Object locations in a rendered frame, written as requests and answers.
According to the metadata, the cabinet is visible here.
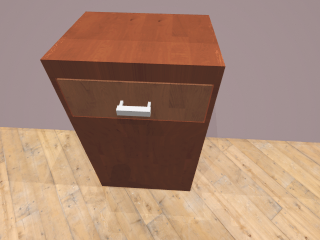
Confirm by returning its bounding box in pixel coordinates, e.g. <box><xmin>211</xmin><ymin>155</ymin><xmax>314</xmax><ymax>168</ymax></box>
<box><xmin>40</xmin><ymin>11</ymin><xmax>226</xmax><ymax>191</ymax></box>

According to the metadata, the drawer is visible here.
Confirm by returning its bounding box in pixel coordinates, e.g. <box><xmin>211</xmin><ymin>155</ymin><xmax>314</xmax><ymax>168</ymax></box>
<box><xmin>57</xmin><ymin>78</ymin><xmax>213</xmax><ymax>122</ymax></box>

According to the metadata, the handle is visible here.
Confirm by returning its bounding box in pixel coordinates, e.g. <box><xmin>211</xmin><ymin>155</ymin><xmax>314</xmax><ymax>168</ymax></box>
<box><xmin>116</xmin><ymin>100</ymin><xmax>151</xmax><ymax>117</ymax></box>

